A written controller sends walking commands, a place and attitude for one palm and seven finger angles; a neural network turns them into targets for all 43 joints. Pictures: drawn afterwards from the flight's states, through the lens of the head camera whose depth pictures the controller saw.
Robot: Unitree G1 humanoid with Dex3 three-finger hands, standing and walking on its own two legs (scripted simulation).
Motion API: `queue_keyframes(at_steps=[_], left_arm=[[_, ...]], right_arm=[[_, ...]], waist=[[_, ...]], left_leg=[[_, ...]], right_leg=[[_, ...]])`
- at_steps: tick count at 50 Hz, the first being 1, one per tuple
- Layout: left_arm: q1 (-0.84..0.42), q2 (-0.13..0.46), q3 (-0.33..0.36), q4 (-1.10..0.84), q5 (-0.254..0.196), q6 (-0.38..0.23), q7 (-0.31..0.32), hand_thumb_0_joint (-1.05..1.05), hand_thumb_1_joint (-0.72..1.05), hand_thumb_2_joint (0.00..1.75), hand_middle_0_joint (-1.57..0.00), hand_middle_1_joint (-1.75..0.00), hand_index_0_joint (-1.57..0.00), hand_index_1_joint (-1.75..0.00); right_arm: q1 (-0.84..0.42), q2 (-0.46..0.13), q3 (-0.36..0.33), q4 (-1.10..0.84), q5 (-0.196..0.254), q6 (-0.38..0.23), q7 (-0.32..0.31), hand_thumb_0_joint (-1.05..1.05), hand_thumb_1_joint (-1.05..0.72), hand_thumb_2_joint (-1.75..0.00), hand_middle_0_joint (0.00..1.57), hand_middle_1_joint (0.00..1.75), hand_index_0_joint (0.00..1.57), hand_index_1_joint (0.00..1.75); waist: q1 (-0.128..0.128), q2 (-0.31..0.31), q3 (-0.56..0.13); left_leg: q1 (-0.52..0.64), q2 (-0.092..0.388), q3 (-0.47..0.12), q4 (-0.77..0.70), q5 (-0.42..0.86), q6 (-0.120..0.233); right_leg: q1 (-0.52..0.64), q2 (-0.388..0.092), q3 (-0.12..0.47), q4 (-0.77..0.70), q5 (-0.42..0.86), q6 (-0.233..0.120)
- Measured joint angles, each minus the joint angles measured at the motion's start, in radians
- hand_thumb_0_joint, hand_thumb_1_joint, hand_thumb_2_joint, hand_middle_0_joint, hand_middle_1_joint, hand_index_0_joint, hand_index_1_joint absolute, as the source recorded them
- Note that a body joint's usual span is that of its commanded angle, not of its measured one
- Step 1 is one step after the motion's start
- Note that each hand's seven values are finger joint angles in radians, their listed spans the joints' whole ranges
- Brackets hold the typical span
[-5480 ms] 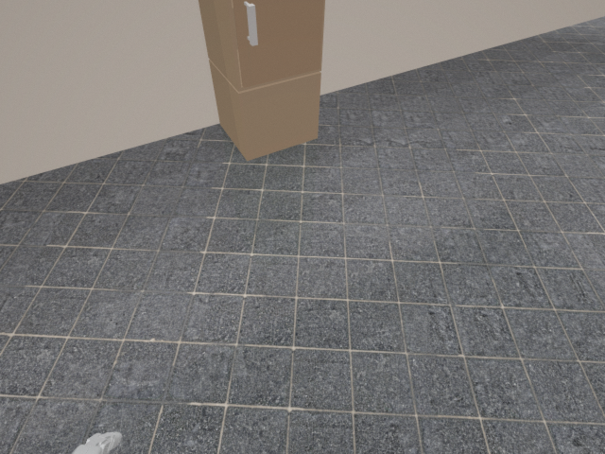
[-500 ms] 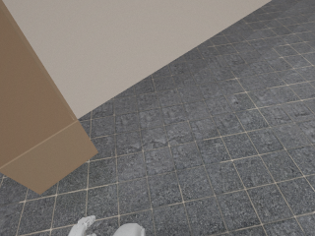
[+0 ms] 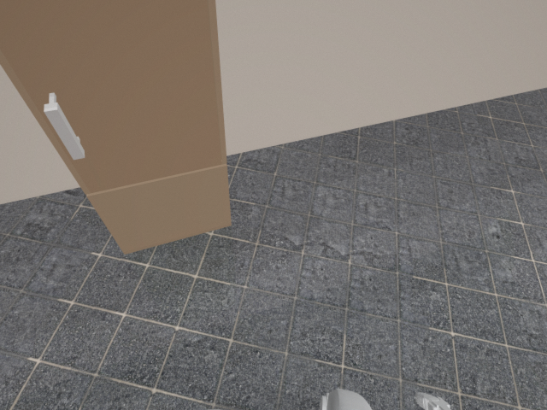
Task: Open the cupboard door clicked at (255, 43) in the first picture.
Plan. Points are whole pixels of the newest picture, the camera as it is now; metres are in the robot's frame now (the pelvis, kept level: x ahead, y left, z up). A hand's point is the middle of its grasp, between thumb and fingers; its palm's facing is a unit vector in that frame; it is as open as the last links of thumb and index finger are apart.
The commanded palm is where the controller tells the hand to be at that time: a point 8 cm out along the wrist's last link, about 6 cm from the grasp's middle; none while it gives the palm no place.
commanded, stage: turn to face it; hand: left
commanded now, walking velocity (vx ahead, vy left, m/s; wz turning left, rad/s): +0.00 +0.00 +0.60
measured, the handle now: (65, 126) +0.65 +0.53 -0.08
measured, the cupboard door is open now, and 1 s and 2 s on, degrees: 0 0 0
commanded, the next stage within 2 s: take the last steps up to it in 0.52 s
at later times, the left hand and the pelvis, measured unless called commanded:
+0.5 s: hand out of the picture +0.03 +0.15 -0.14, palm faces +0.27 -0.92 -0.29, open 7.4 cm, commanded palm none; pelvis -0.01 -0.06 +0.00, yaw +17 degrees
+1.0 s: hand out of the picture -0.10 +0.19 -0.17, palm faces +0.44 -0.88 -0.18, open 7.4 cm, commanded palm none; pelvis -0.02 +0.01 +0.01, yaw +23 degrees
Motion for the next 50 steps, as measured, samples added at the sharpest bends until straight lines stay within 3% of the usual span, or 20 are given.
queue_keyframes(at_steps=[8, 11, 13, 15, 17, 20, 23, 31, 36, 38, 41, 45, 50], left_arm=[[-0.071, -0.034, -0.015, -0.047, -0.006, -0.006, 0.004, 0.01, 0.91, 0.90, -0.20, -0.29, -0.20, -0.30], [-0.090, -0.054, -0.025, -0.065, -0.010, -0.016, 0.006, 0.01, 0.91, 0.90, -0.20, -0.30, -0.20, -0.30], [-0.091, -0.064, -0.035, -0.079, -0.012, -0.029, 0.007, 0.00, 0.91, 0.90, -0.20, -0.30, -0.20, -0.30], [-0.087, -0.087, -0.045, -0.084, -0.003, -0.046, 0.010, 0.00, 0.90, 0.90, -0.20, -0.30, -0.20, -0.30], [-0.072, -0.102, -0.056, -0.087, -0.001, -0.051, 0.011, 0.00, 0.90, 0.90, -0.20, -0.30, -0.20, -0.30], [-0.046, -0.117, -0.061, -0.076, 0.000, -0.049, 0.013, 0.00, 0.90, 0.90, -0.20, -0.30, -0.20, -0.30], [-0.023, -0.124, -0.062, -0.056, 0.002, -0.051, 0.014, 0.00, 0.90, 0.90, -0.20, -0.30, -0.20, -0.30], [0.051, -0.112, -0.057, 0.005, 0.013, -0.055, 0.011, 0.00, 0.90, 0.90, -0.20, -0.30, -0.20, -0.30], [0.097, -0.077, -0.041, 0.064, 0.015, -0.048, 0.009, 0.00, 0.90, 0.90, -0.20, -0.30, -0.20, -0.30], [0.120, -0.058, -0.032, 0.088, 0.008, -0.039, 0.005, 0.00, 0.90, 0.90, -0.20, -0.30, -0.20, -0.30], [0.133, -0.039, -0.024, 0.127, 0.011, -0.009, 0.002, 0.01, 0.90, 0.90, -0.20, -0.30, -0.20, -0.30], [0.127, -0.040, -0.028, 0.150, 0.015, -0.018, -0.016, 0.01, 0.91, 0.90, -0.20, -0.29, -0.20, -0.30], [0.104, -0.064, -0.037, 0.151, 0.014, -0.037, -0.021, 0.01, 0.91, 0.90, -0.20, -0.29, -0.20, -0.30]], right_arm=[[0.044, 0.013, -0.009, 0.015, -0.006, 0.012, 0.005, 0.00, -0.90, -0.90, 0.20, 0.30, 0.21, 0.30], [0.060, 0.007, -0.018, 0.022, -0.008, 0.021, 0.004, 0.00, -0.90, -0.90, 0.20, 0.30, 0.21, 0.30], [0.073, 0.001, -0.025, 0.026, -0.005, 0.026, 0.004, 0.00, -0.90, -0.90, 0.20, 0.30, 0.21, 0.30], [0.078, -0.016, -0.037, 0.033, 0.001, 0.033, 0.004, 0.00, -0.91, -0.90, 0.20, 0.30, 0.21, 0.30], [0.082, -0.024, -0.045, 0.043, -0.002, 0.046, 0.002, 0.00, -0.91, -0.90, 0.20, 0.30, 0.21, 0.30], [0.088, -0.033, -0.051, 0.056, -0.005, 0.056, 0.010, 0.00, -0.91, -0.90, 0.20, 0.30, 0.20, 0.30], [0.092, -0.034, -0.050, 0.069, -0.006, 0.059, 0.015, 0.00, -0.91, -0.90, 0.20, 0.30, 0.20, 0.30], [0.044, -0.025, -0.031, 0.100, 0.001, 0.065, 0.008, 0.00, -0.91, -0.90, 0.20, 0.30, 0.20, 0.30], [0.001, -0.007, -0.008, 0.090, 0.006, 0.036, 0.002, 0.00, -0.91, -0.90, 0.20, 0.30, 0.20, 0.30], [0.002, 0.003, -0.001, 0.083, 0.001, 0.012, 0.003, 0.00, -0.91, -0.90, 0.20, 0.30, 0.20, 0.30], [0.018, 0.031, 0.013, 0.077, -0.009, -0.014, -0.002, 0.00, -0.91, -0.90, 0.20, 0.30, 0.20, 0.30], [0.081, 0.060, 0.029, 0.097, -0.004, -0.037, -0.016, 0.00, -0.91, -0.90, 0.20, 0.30, 0.20, 0.30], [0.173, 0.077, 0.027, 0.150, 0.005, -0.058, -0.029, 0.00, -0.92, -0.90, 0.20, 0.30, 0.21, 0.30]], waist=[[-0.041, 0.027, -0.014], [-0.057, 0.048, -0.017], [-0.061, 0.058, -0.024], [-0.063, 0.096, -0.022], [-0.066, 0.100, -0.022], [-0.068, 0.098, -0.023], [-0.064, 0.087, -0.025], [-0.017, 0.049, -0.015], [0.015, 0.020, -0.018], [0.019, 0.008, -0.036], [0.030, -0.016, -0.045], [0.019, -0.010, -0.061], [0.006, -0.008, -0.072]], left_leg=[[-0.010, -0.041, -0.083, -0.025, 0.035, -0.013], [-0.033, -0.052, -0.117, 0.002, 0.031, -0.029], [-0.058, -0.064, -0.137, 0.037, 0.020, -0.045], [-0.103, -0.060, -0.154, 0.143, -0.069, -0.062], [-0.167, -0.069, -0.128, 0.347, -0.188, -0.075], [-0.232, -0.043, -0.083, 0.599, -0.152, -0.096], [-0.240, -0.005, -0.063, 0.675, -0.105, -0.116], [-0.121, 0.037, -0.031, 0.435, -0.183, -0.125], [0.003, 0.023, 0.022, 0.162, -0.157, -0.100], [0.059, 0.017, 0.039, 0.036, -0.105, -0.064], [0.074, 0.004, 0.050, 0.044, -0.093, -0.005], [0.147, -0.007, 0.035, -0.071, -0.043, 0.012], [0.228, -0.033, 0.030, -0.190, -0.004, 0.028]], right_leg=[[0.064, 0.047, 0.035, -0.213, -0.028, -0.003], [0.124, 0.076, 0.033, -0.352, -0.020, -0.018], [0.190, 0.091, 0.024, -0.502, 0.060, -0.028], [0.211, 0.105, -0.007, -0.539, 0.071, -0.099], [0.221, 0.088, -0.030, -0.534, 0.074, -0.133], [0.257, 0.067, -0.062, -0.574, 0.093, -0.141], [0.280, 0.050, -0.093, -0.605, 0.107, -0.142], [0.277, 0.013, -0.144, -0.615, 0.121, -0.131], [0.255, -0.006, -0.168, -0.581, 0.115, -0.102], [0.231, -0.015, -0.174, -0.527, 0.084, -0.086], [0.153, 0.009, -0.090, -0.308, -0.076, -0.079], [0.054, 0.028, -0.040, -0.100, 0.027, -0.077], [-0.015, 0.018, -0.008, -0.063, 0.132, -0.059]])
